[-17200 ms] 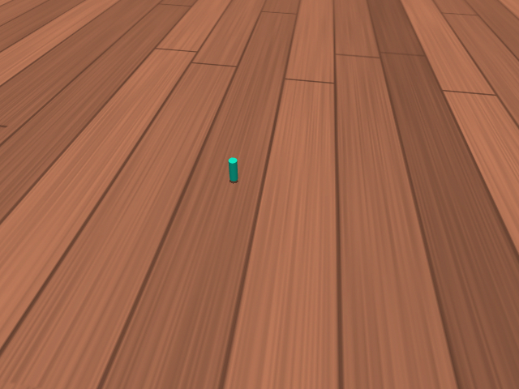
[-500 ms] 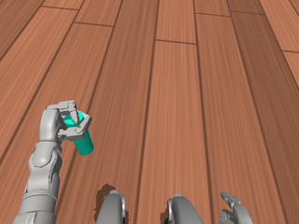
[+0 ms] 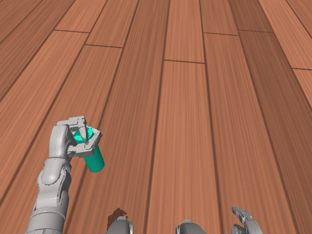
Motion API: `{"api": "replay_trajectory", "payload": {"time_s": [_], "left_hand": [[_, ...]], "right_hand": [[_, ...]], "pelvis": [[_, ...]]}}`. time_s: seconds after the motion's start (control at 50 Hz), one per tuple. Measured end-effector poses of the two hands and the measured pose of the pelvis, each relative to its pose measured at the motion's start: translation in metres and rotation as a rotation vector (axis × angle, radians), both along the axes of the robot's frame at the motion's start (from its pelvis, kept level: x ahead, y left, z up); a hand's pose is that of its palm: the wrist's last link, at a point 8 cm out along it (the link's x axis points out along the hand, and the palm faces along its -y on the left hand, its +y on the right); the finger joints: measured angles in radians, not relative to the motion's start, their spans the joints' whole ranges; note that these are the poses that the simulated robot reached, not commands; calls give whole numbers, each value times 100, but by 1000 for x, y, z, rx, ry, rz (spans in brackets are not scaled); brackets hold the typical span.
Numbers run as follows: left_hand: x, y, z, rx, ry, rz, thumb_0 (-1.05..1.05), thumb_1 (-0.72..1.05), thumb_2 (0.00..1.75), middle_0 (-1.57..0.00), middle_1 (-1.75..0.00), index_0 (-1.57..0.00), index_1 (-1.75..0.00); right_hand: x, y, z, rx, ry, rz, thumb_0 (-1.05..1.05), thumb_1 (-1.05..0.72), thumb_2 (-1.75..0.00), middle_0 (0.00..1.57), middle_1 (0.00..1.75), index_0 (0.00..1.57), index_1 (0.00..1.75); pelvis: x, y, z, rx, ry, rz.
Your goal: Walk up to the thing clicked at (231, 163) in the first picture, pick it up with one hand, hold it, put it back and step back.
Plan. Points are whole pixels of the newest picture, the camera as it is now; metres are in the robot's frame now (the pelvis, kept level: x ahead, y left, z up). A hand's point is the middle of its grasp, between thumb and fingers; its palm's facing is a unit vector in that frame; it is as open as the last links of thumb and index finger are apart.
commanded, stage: lift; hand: left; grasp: from the side
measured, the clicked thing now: (90, 151) +0.34 +0.18 -0.01
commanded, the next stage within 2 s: hold in 0.28 s
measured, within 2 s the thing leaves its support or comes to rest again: neither
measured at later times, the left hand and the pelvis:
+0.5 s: hand (89, 131) +0.35 +0.17 +0.07, palm faces +0.00 -1.00 +0.00, open 4.0 cm; pelvis +0.02 +0.00 +0.02, yaw +0 degrees
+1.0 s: hand (85, 131) +0.34 +0.17 +0.09, palm faces +0.00 -1.00 +0.00, open 4.0 cm; pelvis +0.01 +0.00 +0.03, yaw +0 degrees
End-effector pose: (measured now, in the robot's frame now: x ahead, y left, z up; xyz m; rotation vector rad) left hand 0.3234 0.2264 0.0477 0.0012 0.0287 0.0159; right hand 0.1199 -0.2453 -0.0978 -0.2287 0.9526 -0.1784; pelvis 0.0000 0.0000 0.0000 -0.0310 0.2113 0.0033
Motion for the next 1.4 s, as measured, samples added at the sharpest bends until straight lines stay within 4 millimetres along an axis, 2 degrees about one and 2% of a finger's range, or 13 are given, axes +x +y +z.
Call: {"api": "replay_trajectory", "payload": {"time_s": [0.5,1.04,1.4], "left_hand": [[7,-7,25,-3,-13,-17,3,16,106,-90,-110,-140,-144],[-7,-4,44,-7,-38,-13,3,17,105,-89,-113,-140,-142],[-12,-2,47,-3,-41,-25,3,17,104,-89,-113,-138,-142]], "right_hand": [[15,-6,16,4,4,-10,1,-91,-89,21,30,20,30],[17,0,32,11,-37,-6,1,-91,-89,21,30,20,30],[12,2,36,11,-49,0,1,-90,-89,21,30,20,30]], "pelvis": [[18,-4,19,10,-52,-1],[14,0,30,12,-108,-2],[8,0,32,12,-124,0]]}}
